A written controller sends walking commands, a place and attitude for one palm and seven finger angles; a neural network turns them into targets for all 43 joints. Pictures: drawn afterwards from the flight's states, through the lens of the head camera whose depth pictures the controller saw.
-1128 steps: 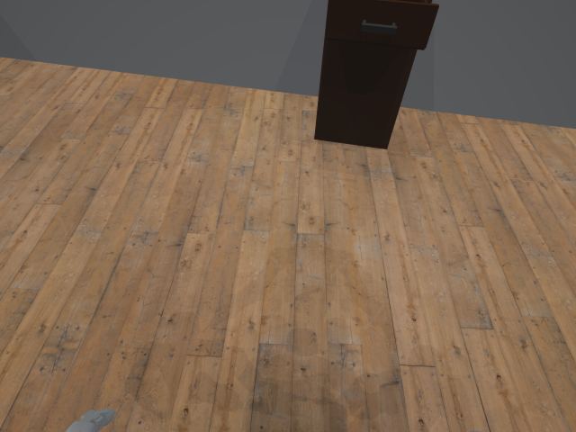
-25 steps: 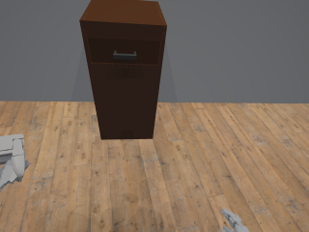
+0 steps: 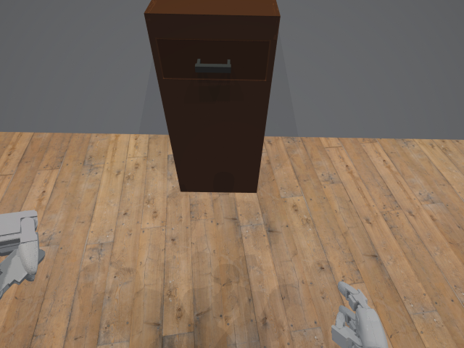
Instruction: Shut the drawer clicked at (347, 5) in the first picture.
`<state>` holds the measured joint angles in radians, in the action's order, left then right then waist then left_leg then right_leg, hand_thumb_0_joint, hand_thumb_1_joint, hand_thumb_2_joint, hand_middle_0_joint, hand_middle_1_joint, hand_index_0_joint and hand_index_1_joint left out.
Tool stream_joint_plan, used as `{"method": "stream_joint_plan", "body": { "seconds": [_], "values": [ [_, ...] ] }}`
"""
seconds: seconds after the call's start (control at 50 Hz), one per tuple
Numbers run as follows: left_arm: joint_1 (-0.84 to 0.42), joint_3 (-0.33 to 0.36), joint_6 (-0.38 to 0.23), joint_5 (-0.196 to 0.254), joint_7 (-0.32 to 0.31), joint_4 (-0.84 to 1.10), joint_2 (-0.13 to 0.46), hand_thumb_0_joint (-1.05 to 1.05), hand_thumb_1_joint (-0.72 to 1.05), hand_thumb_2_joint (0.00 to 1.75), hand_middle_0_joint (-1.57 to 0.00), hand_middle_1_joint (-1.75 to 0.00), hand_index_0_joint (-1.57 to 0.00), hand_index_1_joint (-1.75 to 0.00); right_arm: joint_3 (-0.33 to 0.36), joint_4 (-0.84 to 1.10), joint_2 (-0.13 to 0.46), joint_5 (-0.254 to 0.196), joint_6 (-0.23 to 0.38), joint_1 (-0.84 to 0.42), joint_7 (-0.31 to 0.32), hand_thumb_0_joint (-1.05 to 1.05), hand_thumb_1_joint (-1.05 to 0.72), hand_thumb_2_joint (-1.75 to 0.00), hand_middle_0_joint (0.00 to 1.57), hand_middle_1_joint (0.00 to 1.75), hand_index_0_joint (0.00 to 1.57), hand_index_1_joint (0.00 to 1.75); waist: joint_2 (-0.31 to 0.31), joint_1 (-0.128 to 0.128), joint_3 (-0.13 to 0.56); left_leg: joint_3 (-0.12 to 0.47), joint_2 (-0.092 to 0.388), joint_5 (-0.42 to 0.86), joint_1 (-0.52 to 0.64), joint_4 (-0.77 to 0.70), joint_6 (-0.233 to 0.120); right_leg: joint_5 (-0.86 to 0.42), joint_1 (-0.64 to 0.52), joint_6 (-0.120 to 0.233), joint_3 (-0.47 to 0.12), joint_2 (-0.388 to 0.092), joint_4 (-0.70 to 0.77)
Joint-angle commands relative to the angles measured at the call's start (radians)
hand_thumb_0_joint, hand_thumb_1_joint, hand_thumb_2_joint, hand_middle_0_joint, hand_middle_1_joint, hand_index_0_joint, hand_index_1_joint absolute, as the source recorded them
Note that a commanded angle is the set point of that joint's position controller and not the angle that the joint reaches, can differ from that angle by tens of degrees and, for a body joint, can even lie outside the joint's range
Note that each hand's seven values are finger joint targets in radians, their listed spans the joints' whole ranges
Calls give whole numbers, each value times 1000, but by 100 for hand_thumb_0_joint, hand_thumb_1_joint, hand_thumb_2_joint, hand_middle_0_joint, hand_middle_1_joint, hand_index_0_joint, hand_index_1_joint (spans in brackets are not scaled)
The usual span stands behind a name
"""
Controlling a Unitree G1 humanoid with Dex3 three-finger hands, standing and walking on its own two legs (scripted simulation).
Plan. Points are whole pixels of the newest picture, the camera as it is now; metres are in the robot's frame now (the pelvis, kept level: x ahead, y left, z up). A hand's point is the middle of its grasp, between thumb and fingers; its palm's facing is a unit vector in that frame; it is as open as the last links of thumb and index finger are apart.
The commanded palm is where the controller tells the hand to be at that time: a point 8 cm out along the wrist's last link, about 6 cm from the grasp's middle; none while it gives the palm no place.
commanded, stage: let the arm hang, fingers relaxed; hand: left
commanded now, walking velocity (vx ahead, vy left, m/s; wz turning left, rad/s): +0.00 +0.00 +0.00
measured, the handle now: (213, 65) +0.96 +0.12 -0.01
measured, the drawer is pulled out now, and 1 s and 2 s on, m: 0.00 0.00 0.00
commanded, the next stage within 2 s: look to check the result in 1.16 s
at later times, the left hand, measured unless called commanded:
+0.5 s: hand out of the picture -0.03 +0.21 -0.17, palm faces +0.05 -0.97 -0.24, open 3.9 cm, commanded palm none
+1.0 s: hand out of the picture -0.01 +0.19 -0.17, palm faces +0.06 -0.98 -0.19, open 7.2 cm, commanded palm none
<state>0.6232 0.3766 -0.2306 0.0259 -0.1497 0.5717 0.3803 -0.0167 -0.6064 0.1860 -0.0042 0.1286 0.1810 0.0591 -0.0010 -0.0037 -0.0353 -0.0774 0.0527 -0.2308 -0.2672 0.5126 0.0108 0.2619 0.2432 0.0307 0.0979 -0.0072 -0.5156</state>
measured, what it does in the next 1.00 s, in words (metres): stands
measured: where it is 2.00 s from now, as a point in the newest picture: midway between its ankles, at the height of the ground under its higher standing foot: outside the picture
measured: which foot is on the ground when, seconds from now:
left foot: down 0.00-1.00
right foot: down 0.00-1.00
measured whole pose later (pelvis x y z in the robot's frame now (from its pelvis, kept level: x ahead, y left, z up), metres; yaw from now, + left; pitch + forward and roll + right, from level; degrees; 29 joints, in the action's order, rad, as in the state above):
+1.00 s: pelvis -0.01 +0.02 +0.01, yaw +1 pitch -2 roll +0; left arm 0.25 0.02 0.00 -0.01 -0.04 -1.14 0.13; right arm 0.00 -1.13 0.11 0.02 -0.02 0.30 0.03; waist -0.02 0.01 -0.04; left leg -0.07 0.01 -0.18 -0.22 0.42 -0.02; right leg 0.22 0.19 0.01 0.10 -0.04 -0.44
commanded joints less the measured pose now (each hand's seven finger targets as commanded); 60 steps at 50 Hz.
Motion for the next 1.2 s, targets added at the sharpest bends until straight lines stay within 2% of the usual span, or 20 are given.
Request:
{"method": "stream_joint_plan", "body": {
  "seconds": [0.0, 0.02, 0.04, 0.06, 0.08, 0.12, 0.16, 0.2, 0.24, 0.26, 0.36, 0.4, 0.44, 0.54, 0.64, 0.8, 0.84, 0.94, 1.0, 1.18],
  "values": [
    [28, 100, -35, 18, -15, 177, 136, 0, 90, 90, -140, -160, -140, -160, 57, 142, 124, 0, 27, -56, 10, 0, -90, -90, 20, 30, 20, 30, -3, 14, 123, 68, 30, 89, 39, -52, -30, -162, -50, -5, -175, -106, 152],
    [32, 104, -29, 20, -16, 180, 142, 0, 90, 90, -140, -160, -140, -160, 57, 146, 123, 0, 24, -65, 13, 0, -90, -90, 20, 30, 20, 30, -16, 14, 121, 68, 29, 99, 42, -55, -31, -174, -50, -4, -174, -108, 154],
    [-137, -262, 118, -89, 135, -650, 64, 0, 90, 90, -140, -160, -140, -160, 109, -98, 321, 5, 47, -102, -84, 0, -90, -90, 20, 30, 20, 30, -32, 48, 83, 93, 59, 308, -28, 131, -36, -473, 63, 18, -102, -186, -34],
    [-128, -246, 188, -66, 151, -665, 25, 0, 90, 90, -136, -156, -136, -156, 109, -72, 242, -8, -19, -22, -80, 0, -90, -90, 20, 30, 20, 30, -19, 36, 158, 92, 58, 273, 18, 100, -27, -422, 53, 23, -138, -165, -17],
    [-165, -260, 202, -63, 155, -705, 1, 0, 90, 90, -132, -151, -132, -151, 88, -71, 209, -3, -47, -13, -75, 0, -90, -90, 20, 30, 20, 30, 34, 27, 158, 107, 62, 184, -9, 94, -39, -292, 74, 20, -111, -163, -13],
    [-260, -279, 210, -66, 155, -808, 14, 0, 90, 90, -124, -143, -124, -143, 74, -61, 204, 13, -79, -11, -72, 0, -90, -90, 20, 30, 20, 30, 210, 24, 120, 132, 49, 142, -43, 92, -56, -208, 75, 28, -108, -150, 10],
    [-319, -290, 217, -63, 152, -937, 30, 0, 90, 90, -116, -134, -116, -134, 71, -82, 211, 23, -102, -18, -68, 0, -90, -90, 20, 30, 20, 30, 224, 24, 102, 118, 17, 147, -28, 98, -54, -225, 68, 55, -122, -181, 32],
    [-369, -309, 232, -56, 144, -1076, 16, 0, 90, 90, -108, -125, -108, -125, 60, -126, 185, 31, -124, -19, -64, 0, -90, -90, 20, 30, 20, 30, 133, 25, 78, 120, 20, 158, -5, 53, -49, -145, 73, 48, -110, -172, 45],
    [-383, -329, 240, -47, 139, -1205, -7, 0, 90, 90, -100, -117, -100, -117, 41, -173, 163, 36, -134, -22, -62, 0, -90, -90, 20, 30, 20, 30, -42, 12, 63, 151, 49, 163, -29, -46, -51, -71, 25, 21, -93, -130, 44],
    [-382, -336, 241, -44, 138, -1264, -7, 0, 90, 90, -96, -112, -96, -112, 36, -196, 162, 35, -135, -26, -60, 0, -90, -90, 20, 30, 20, 30, -82, 3, 50, 162, 55, 135, -55, -90, -51, -43, -15, 9, -90, -112, 56],
    [-354, -343, 231, -36, 133, -1480, -28, 0, 90, 90, -76, -91, -76, -91, 32, -313, 126, 30, -141, 32, -48, 0, -90, -90, 20, 30, 20, 30, -139, -1, 69, 138, 43, -7, -21, -146, -39, 37, -74, 23, -106, -119, 161],
    [-350, -343, 228, -35, 134, -1533, -32, 0, 90, 90, -68, -82, -68, -82, 35, -351, 114, 29, -142, 62, -45, 0, -90, -90, 20, 30, 20, 30, -123, 4, 54, 127, 40, -25, 2, -151, -36, 54, -54, 29, -102, -125, 191],
    [-349, -347, 225, -34, 133, -1573, -34, 0, 90, 90, -60, -73, -60, -73, 40, -383, 113, 24, -144, 98, -42, 0, -90, -90, 20, 30, 20, 30, -54, 9, 45, 122, 46, -12, 33, -152, -38, 58, -36, 29, -94, -127, 211],
    [-323, -352, 228, -33, 128, -1650, -53, 0, 90, 90, -40, -52, -40, -52, 41, -445, 84, 23, -147, 162, -37, 0, -90, -90, 20, 30, 20, 30, -21, 12, -18, 119, 46, -53, 26, -177, -42, 110, 1, 28, -86, -119, 226],
    [-292, -352, 227, -34, 122, -1691, -85, 0, 90, 90, -20, -30, -20, -30, 40, -479, 57, 22, -141, 197, -33, 0, -90, -90, 20, 30, 20, 30, -13, 10, -29, 119, 49, -37, 24, -192, -45, 83, -2, 23, -75, -113, 207],
    [-277, -350, 228, -36, 114, -1707, -127, 0, 90, 90, -20, -30, -20, -30, 39, -503, 20, 24, -136, 204, -29, 0, -90, -90, 20, 30, 20, 30, -31, 6, -69, 122, 48, -38, 1, -217, -45, 45, -5, 13, -68, -107, 187],
    [-277, -349, 226, -36, 113, -1704, -132, 0, 90, 90, -20, -30, -20, -30, 40, -502, 13, 24, -137, 205, -29, 0, -90, -90, 20, 30, 20, 30, -5, 6, -74, 114, 44, -30, 7, -208, -44, 50, 2, 13, -71, -109, 193],
    [-283, -345, 221, -36, 111, -1702, -145, 0, 90, 90, -20, -30, -20, -30, 40, -509, 2, 24, -131, 206, -27, 0, -90, -90, 20, 30, 20, 30, -26, 8, -57, 110, 46, 29, 26, -199, -42, 0, -15, 12, -74, -109, 185],
    [-290, -342, 223, -36, 112, -1700, -146, 0, 90, 90, -20, -30, -20, -30, 40, -511, 3, 25, -132, 204, -26, 0, -90, -90, 20, 30, 20, 30, -44, 10, -79, 109, 47, -7, 14, -211, -40, 20, -8, 12, -77, -106, 191],
    [-290, -340, 216, -34, 112, -1703, -137, 0, 90, 90, -20, -30, -20, -30, 43, -512, 12, 23, -129, 198, -24, 0, -90, -90, 20, 30, 20, 30, -16, 11, -41, 97, 46, 73, 61, -183, -39, -22, -28, 16, -82, -116, 201]
  ]
}}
